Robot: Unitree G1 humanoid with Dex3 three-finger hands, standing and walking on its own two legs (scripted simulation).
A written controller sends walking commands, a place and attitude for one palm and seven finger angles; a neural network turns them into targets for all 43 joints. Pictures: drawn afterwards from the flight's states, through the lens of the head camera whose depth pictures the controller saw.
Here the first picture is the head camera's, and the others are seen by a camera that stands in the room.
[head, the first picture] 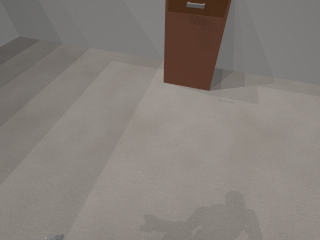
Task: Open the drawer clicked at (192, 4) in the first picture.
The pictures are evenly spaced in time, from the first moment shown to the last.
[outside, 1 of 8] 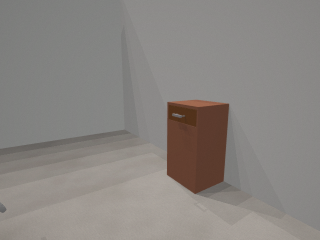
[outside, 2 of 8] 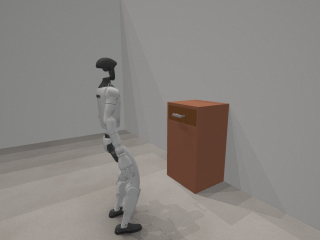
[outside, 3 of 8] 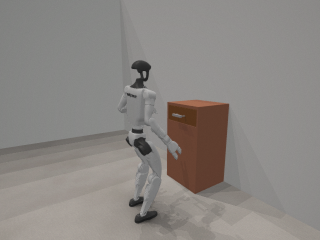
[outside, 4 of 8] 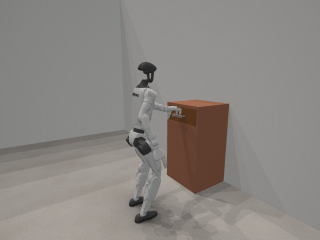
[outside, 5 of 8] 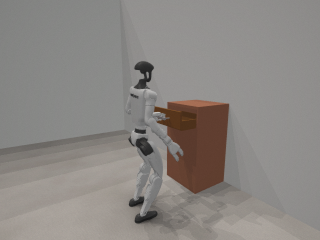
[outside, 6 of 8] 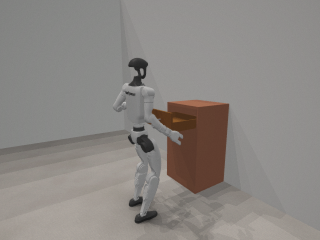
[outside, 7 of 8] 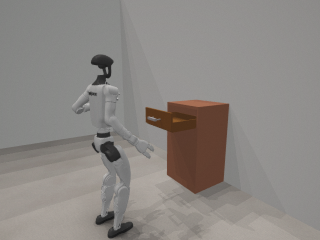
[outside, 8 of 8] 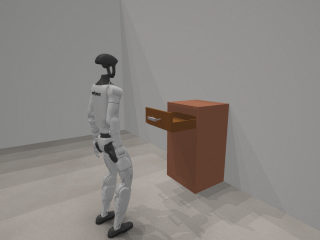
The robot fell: no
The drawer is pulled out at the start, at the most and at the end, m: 0.00 0.30 0.30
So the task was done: yes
